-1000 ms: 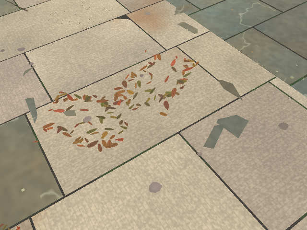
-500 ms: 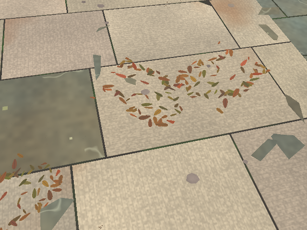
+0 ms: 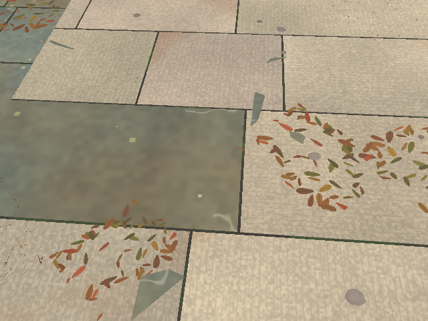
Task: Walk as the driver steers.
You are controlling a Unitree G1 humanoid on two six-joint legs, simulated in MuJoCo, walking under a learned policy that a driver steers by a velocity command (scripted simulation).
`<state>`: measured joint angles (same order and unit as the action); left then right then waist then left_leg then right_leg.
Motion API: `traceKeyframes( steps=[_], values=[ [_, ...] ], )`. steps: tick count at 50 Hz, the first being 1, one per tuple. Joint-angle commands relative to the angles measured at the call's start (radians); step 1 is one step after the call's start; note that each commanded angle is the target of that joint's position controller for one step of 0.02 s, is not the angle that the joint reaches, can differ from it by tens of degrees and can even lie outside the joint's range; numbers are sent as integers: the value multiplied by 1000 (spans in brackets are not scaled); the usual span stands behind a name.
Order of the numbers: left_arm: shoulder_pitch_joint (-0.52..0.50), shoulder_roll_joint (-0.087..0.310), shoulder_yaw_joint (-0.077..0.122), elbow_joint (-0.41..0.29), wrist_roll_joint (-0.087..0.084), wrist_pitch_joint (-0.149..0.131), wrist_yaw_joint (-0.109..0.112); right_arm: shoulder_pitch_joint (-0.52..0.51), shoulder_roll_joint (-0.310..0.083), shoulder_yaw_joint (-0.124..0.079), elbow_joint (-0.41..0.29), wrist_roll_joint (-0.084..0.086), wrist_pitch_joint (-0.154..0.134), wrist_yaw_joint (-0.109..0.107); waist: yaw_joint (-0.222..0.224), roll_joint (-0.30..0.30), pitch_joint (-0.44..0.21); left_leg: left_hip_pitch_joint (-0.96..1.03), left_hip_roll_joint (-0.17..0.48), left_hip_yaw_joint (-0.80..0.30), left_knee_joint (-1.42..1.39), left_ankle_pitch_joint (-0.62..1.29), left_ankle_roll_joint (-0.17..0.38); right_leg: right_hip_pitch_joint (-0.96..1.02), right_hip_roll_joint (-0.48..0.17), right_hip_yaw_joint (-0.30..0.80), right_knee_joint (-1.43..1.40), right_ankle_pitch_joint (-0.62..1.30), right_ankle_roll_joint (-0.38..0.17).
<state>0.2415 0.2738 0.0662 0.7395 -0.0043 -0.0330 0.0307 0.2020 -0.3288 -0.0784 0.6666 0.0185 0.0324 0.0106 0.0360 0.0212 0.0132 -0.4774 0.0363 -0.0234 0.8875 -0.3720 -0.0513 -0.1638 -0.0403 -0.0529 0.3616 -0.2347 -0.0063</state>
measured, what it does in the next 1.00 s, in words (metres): walks ahead: left foot, then right foot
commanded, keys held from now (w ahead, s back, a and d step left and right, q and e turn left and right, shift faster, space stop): w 0.06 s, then no key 0.80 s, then w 0.14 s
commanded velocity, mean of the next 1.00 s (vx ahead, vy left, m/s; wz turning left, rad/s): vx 0.12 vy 0.00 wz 0.09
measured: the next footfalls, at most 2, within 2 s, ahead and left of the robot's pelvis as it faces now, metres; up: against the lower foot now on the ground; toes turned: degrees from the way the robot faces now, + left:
left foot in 0.12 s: +0.08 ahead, +0.15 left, +0.00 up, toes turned +3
right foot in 0.50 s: +0.22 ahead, -0.07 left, +0.00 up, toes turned +2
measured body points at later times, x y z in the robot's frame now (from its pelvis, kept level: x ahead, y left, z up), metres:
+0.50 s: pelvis +0.11 +0.05 -0.01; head +0.14 +0.06 +0.44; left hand +0.26 +0.32 -0.11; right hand +0.23 -0.21 -0.12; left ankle +0.04 +0.14 -0.75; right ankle +0.19 -0.07 -0.74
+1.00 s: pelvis +0.15 +0.03 -0.02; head +0.15 +0.03 +0.43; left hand +0.28 +0.30 -0.14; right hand +0.22 -0.24 -0.15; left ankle +0.04 +0.14 -0.75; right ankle +0.18 -0.07 -0.75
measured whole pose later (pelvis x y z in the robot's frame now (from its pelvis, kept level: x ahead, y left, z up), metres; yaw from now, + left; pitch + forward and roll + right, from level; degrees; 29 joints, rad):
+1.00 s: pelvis +0.15 +0.03 -0.02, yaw +4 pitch -1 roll +0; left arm 0.12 0.25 0.04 0.88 -0.02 -0.02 0.00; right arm 0.32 -0.26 -0.05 0.84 0.00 0.01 -0.04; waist -0.02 0.01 0.00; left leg -0.08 0.00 -0.01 0.55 -0.46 0.02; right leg -0.33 0.02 -0.03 0.63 -0.32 -0.05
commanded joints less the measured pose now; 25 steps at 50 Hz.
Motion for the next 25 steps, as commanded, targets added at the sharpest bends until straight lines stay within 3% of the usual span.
traceKeyframes(
  steps=[1, 2, 4, 5, 6, 7, 8, 9, 10, 11, 12, 15, 18, 20, 23, 24, 25],
  values=[
    [-17, 207, 53, -52, -11, -25, -20, -91, -39, 5, -98, -2, -43, 11, 19, -180, 4, 36, -7, 57, -172, -4, 36, -7, -215, 180, -196, -148, -190],
    [-9, 212, 54, -45, -17, -28, -29, -80, -47, 4, -94, 0, -48, 14, 13, -179, 12, 81, -14, 68, -224, 9, 49, -25, -219, 174, -188, -142, -193],
    [-25, 210, 49, -34, -31, -24, -44, -13, -47, 1, -67, 1, -54, 15, -41, -150, 18, 238, -41, 97, -394, 130, 77, -85, -210, 143, -117, -83, -175],
    [-17, 182, 37, -26, -26, -24, -48, 51, -61, -8, -42, -2, -53, 9, -72, -125, -9, 363, -66, 101, -452, 158, 89, -125, -188, 118, -37, 9, -147],
    [-22, 127, 15, -23, -11, -28, -51, 129, -93, -21, -32, -4, -51, -2, -113, -77, -71, 507, -12, 19, -479, 208, 106, -172, -135, 50, 121, 77, -87],
    [-46, 41, -16, -73, 33, -38, -52, 196, -200, -38, -42, -24, -48, -17, -109, 180, -153, 674, 238, -317, -511, 427, 185, -373, -23, -65, 467, -162, 20],
    [-43, 91, -4, -87, 17, -43, -42, 204, -246, -48, -48, -28, -53, -11, -118, 268, -143, 612, 381, -539, -586, 526, 354, -517, 35, 9, 661, -398, 55],
    [-31, 162, 17, -72, -4, -35, -39, 167, -177, -29, -48, -19, -63, -5, -109, 169, -104, 572, 352, -453, -570, 567, 367, -535, -21, 65, 771, -393, 57],
    [-31, 169, 20, -61, -11, -28, -43, 126, -131, -14, -47, -17, -72, 0, -85, 150, -70, 528, 292, -343, -562, 600, 332, -533, -39, 70, 783, -338, 46],
    [-29, 160, 20, -45, -5, -21, -39, 85, -115, -10, -49, -15, -73, 1, -69, 101, -54, 492, 246, -274, -573, 594, 296, -525, -54, 68, 756, -274, 40],
    [-35, 157, 21, -43, 2, -14, -36, 49, -101, -4, -52, -10, -72, -2, -57, 95, -31, 459, 224, -231, -595, 637, 278, -506, -63, 71, 715, -200, 45],
    [-1, 95, 7, -19, 7, -3, -35, 0, -65, 8, -43, -30, -73, -19, -10, 89, -55, 375, 168, -107, -607, 795, 266, -368, -46, 63, 592, -44, 64],
    [-66, 61, -12, -34, 13, 1, -31, -5, -73, 6, -21, -28, -66, -29, -28, 102, -63, 350, 141, -49, -586, 833, 250, -265, -26, 49, 382, 35, 66],
    [-95, 79, -10, -45, 8, 5, -32, 24, -91, 0, 2, -23, -59, -27, -45, 103, -71, 363, 161, -69, -570, 834, 257, -229, -12, 46, 315, 52, 59],
    [-111, 94, -4, -51, 7, 7, -35, 8, -81, 5, 23, -10, -51, -22, -35, 86, -55, 364, 171, -106, -531, 738, 245, -169, 0, 46, 196, 79, 23],
    [-96, 92, -3, -46, 14, 4, -36, 0, -70, 9, 31, -4, -50, -22, -15, 64, -55, 347, 152, -105, -506, 664, 220, -101, 6, 43, 96, 179, 3],
    [-89, 118, 2, -44, 24, 0, -30, 33, -53, 15, 45, -12, -55, -20, -17, 21, -69, 327, 112, -99, -481, 571, 178, -8, -22, 84, 37, 376, -16]
  ],
)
